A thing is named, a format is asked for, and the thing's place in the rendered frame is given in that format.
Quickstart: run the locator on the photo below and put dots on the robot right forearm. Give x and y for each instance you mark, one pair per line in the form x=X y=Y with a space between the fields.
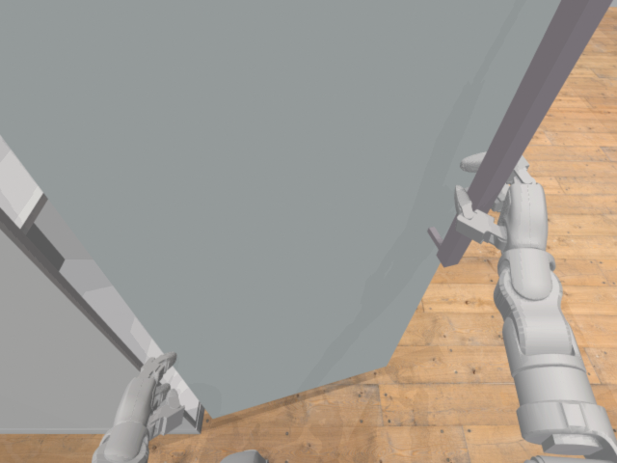
x=558 y=409

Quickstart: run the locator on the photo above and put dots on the robot left hand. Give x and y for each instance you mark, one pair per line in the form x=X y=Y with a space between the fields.
x=141 y=398

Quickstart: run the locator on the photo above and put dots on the handle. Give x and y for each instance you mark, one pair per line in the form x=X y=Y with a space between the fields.
x=570 y=29

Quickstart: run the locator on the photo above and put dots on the fridge door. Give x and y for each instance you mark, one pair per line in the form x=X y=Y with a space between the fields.
x=256 y=178

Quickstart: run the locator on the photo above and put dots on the robot left forearm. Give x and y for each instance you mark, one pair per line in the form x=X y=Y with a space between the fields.
x=124 y=443

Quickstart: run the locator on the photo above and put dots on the robot right hand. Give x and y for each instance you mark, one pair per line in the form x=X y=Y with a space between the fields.
x=522 y=207

